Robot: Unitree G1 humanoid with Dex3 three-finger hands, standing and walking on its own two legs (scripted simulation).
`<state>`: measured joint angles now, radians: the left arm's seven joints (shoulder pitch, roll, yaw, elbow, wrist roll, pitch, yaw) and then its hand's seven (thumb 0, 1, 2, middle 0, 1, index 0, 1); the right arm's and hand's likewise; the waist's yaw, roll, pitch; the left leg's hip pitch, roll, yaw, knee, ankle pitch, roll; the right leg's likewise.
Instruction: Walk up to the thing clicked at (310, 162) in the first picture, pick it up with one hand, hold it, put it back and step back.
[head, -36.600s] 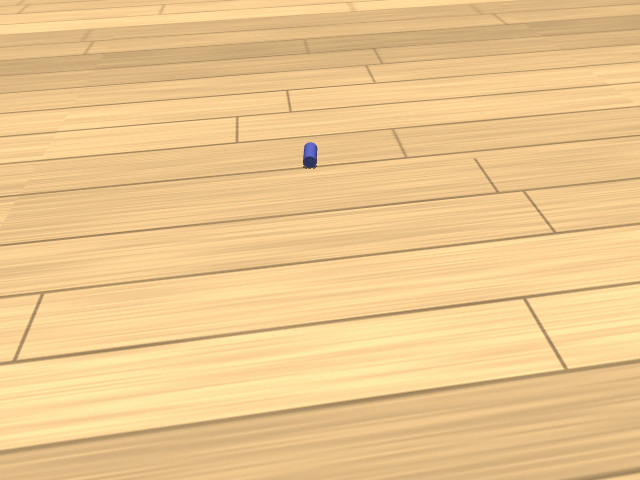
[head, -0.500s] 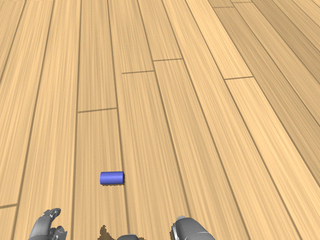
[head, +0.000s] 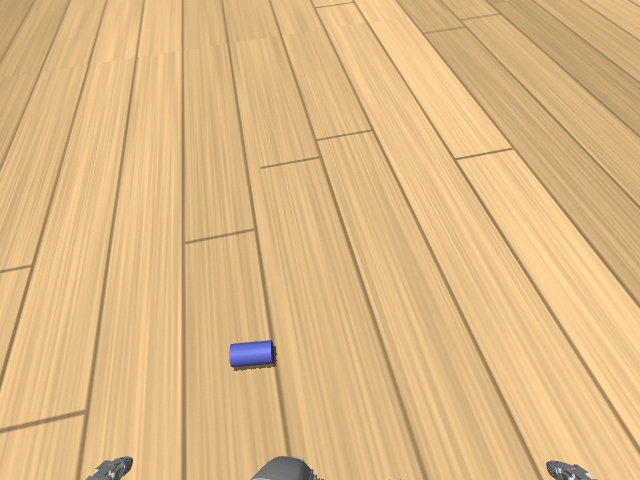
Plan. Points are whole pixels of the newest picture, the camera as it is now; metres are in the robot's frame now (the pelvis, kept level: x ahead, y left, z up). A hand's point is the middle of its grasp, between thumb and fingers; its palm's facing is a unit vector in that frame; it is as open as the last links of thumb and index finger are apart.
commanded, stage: step back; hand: left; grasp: from above
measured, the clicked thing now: (252, 353) +0.54 +0.28 -0.73
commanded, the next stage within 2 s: none
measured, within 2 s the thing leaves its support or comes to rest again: neither
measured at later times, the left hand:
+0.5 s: hand out of the picture -0.09 +0.28 -0.16, palm faces +0.01 -0.93 -0.38, open 7.4 cm
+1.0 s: hand out of the picture -0.20 +0.24 -0.16, palm faces +0.05 -0.92 -0.39, open 7.4 cm
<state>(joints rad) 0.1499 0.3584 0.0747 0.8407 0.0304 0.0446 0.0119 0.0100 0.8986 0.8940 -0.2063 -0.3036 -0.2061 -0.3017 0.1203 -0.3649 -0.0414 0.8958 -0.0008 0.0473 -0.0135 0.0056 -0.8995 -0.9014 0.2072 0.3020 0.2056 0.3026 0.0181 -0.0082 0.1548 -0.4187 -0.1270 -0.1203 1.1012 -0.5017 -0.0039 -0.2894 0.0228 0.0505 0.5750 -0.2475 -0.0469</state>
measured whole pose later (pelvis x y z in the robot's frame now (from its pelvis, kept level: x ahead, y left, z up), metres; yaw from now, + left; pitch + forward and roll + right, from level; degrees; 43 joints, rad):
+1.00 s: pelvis -0.34 -0.03 -0.02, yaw +3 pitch -3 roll +2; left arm 0.08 0.41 0.08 0.74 0.02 0.08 0.02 0.01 0.90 0.89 -0.21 -0.30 -0.21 -0.30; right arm 0.20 -0.33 -0.04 0.89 -0.03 0.03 -0.02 0.01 -0.90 -0.90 0.21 0.30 0.20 0.30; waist 0.01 -0.09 0.21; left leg -0.24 -0.07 0.00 0.65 -0.36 0.02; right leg -0.46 -0.03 0.04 0.81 -0.37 -0.01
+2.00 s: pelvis -0.47 -0.09 -0.01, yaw +4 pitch -3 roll -1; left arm 0.20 0.36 0.07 0.97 0.04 -0.04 -0.01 0.01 0.90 0.89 -0.20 -0.30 -0.20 -0.30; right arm 0.26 -0.38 -0.05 0.98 -0.02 0.02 0.00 0.01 -0.90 -0.90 0.21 0.30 0.20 0.30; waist 0.00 0.04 0.07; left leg -0.27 -0.01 -0.11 0.82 -0.51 0.01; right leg -0.30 0.02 -0.06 0.61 -0.26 -0.04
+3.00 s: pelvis -0.43 -0.07 +0.01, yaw +4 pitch -3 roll +0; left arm 0.09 0.36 -0.01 1.14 0.01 -0.02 -0.01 0.01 0.90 0.89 -0.20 -0.30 -0.20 -0.30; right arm 0.08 -0.34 -0.01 1.14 -0.01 -0.01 0.01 0.01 -0.90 -0.90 0.20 0.30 0.20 0.30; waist 0.00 0.00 0.05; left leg -0.12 0.03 0.01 0.32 -0.16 -0.03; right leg -0.11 -0.02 -0.05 0.33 -0.18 0.00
